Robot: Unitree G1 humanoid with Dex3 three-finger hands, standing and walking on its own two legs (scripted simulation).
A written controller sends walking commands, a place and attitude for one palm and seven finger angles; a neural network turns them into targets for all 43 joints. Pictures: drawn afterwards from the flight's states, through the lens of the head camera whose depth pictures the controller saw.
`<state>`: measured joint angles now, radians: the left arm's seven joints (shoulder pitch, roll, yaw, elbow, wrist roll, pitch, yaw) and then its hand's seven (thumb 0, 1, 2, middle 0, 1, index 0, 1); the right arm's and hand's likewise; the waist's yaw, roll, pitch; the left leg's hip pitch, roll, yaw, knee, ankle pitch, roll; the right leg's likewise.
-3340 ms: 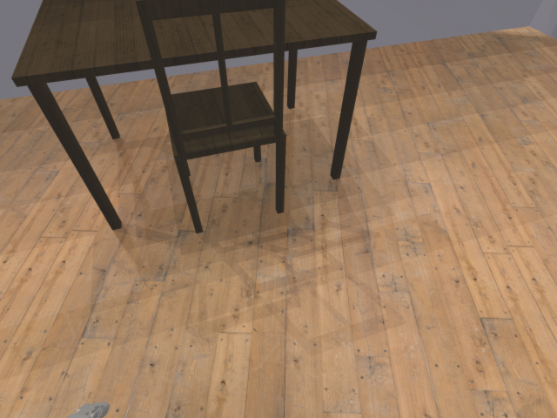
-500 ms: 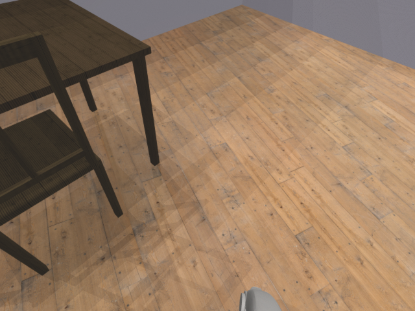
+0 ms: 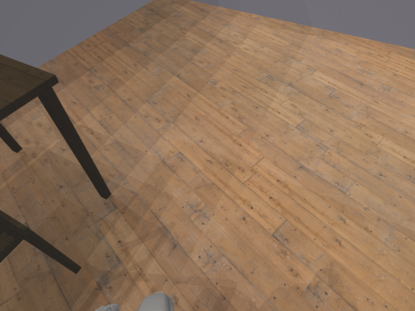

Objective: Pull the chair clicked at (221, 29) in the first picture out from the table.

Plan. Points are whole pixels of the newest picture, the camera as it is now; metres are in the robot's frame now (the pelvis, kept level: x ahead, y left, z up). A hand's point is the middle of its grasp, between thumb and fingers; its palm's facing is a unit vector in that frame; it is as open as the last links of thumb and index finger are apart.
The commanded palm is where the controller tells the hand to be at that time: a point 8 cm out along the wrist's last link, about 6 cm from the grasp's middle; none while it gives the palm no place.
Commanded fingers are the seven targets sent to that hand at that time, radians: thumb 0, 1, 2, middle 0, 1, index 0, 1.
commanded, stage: turn to face it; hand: left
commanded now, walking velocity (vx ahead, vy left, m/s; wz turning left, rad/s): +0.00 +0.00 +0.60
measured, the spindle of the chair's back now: out of the picture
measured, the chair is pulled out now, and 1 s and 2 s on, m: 0.00 0.00 0.00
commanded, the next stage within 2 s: take the last steps up to it in 1.70 s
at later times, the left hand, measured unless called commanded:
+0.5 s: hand out of the picture +0.06 +0.26 -0.15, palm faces +0.27 -0.93 -0.25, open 7.4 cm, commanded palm none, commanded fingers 0.00 0.90 0.90 -0.20 -0.30 -0.20 -0.30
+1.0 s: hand out of the picture -0.07 +0.22 -0.17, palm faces +0.59 -0.78 -0.24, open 7.4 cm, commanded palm none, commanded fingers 0.00 0.90 0.90 -0.20 -0.30 -0.20 -0.30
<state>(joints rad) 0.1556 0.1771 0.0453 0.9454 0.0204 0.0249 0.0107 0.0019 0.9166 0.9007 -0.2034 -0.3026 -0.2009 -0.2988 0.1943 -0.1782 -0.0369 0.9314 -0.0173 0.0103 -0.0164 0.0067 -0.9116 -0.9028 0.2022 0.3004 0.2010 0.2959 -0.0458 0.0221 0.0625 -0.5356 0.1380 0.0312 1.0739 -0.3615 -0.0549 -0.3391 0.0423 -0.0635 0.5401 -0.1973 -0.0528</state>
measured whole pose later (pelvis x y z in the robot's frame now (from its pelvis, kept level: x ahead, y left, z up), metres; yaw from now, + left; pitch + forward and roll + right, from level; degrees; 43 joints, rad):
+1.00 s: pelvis +0.00 +0.02 -0.01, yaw +35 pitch +0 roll +0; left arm 0.25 0.23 0.05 0.89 0.02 0.04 0.01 0.00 0.91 0.90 -0.21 -0.30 -0.20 -0.30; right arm 0.14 -0.28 -0.08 0.89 -0.01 0.06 0.04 0.01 -0.91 -0.90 0.20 0.30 0.20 0.30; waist 0.01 -0.03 0.08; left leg -0.29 0.04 0.09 0.63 -0.31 -0.03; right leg -0.24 -0.19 -0.23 0.66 -0.38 0.06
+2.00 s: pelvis -0.03 +0.02 +0.02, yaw +61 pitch -1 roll -1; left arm 0.30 0.26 0.05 1.04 0.02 0.05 -0.01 0.01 0.91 0.90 -0.20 -0.30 -0.20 -0.30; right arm 0.23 -0.16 -0.02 0.98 -0.02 -0.02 -0.01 0.01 -0.91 -0.90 0.20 0.30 0.20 0.30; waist 0.02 -0.05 0.02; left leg -0.14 -0.01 0.05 0.42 -0.27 0.04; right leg -0.43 -0.08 -0.05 1.02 -0.37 0.03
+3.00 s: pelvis +0.15 +0.21 +0.01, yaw +62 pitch -1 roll +1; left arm 0.26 0.14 0.02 1.10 0.01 0.02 0.04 0.00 0.91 0.90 -0.20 -0.30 -0.20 -0.30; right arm 0.10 -0.13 -0.03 1.06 0.00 -0.02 -0.04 -0.02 -0.95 -0.90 0.21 0.30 0.21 0.30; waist 0.03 -0.04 0.07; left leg -0.23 0.00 0.13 0.46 -0.22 0.05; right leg -0.32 -0.07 -0.03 0.74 -0.43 0.03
